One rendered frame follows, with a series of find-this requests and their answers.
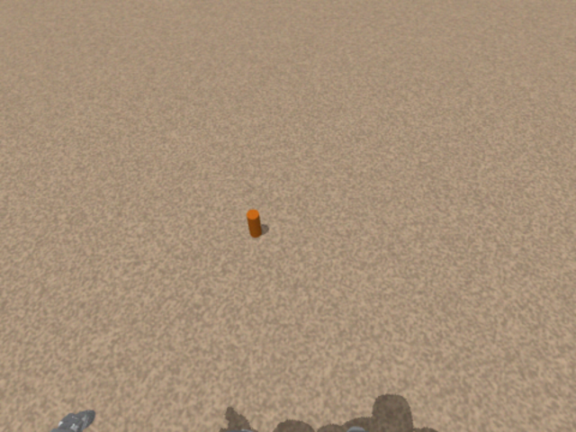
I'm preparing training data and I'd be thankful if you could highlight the left robot hand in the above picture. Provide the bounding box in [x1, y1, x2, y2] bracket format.
[50, 409, 95, 432]

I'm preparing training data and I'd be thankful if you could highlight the can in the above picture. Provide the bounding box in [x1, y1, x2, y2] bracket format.
[247, 210, 262, 238]

